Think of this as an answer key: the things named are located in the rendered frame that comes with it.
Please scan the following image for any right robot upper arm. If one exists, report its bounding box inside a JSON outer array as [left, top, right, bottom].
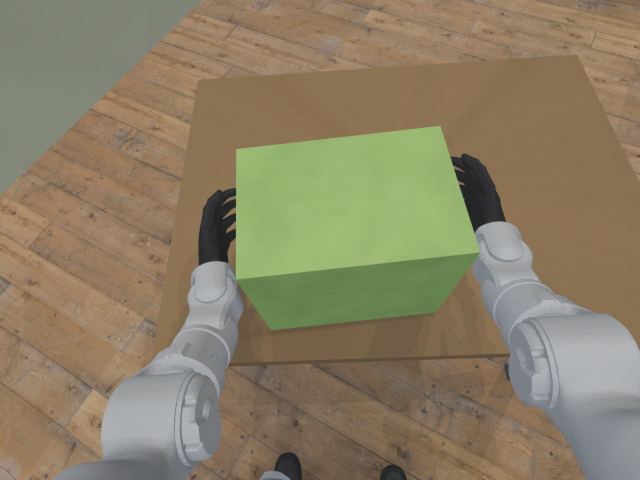
[[509, 313, 640, 480]]

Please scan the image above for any table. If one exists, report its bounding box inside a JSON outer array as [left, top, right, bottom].
[[151, 55, 640, 380]]

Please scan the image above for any left robot forearm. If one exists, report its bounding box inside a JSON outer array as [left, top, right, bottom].
[[101, 261, 244, 454]]

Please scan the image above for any left robot upper arm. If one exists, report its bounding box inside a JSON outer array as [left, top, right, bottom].
[[51, 371, 222, 480]]

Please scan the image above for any robot right hand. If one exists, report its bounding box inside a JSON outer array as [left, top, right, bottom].
[[450, 153, 506, 233]]

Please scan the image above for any left robot foot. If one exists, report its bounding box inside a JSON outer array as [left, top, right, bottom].
[[274, 452, 302, 480]]

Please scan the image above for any right robot forearm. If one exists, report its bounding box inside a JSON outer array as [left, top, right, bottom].
[[472, 221, 640, 359]]

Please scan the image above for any robot left hand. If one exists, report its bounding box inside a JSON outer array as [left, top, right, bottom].
[[198, 188, 236, 266]]

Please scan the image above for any carton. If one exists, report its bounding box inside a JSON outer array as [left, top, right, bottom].
[[236, 126, 481, 330]]

